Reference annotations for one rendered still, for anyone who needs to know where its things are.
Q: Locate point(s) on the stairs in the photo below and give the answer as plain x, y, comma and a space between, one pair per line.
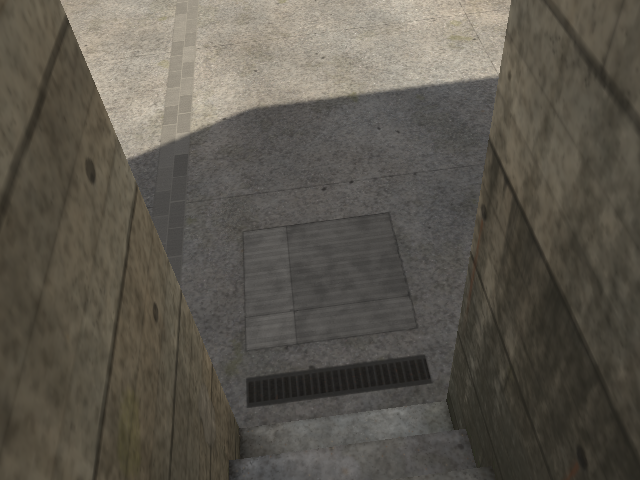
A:
416, 442

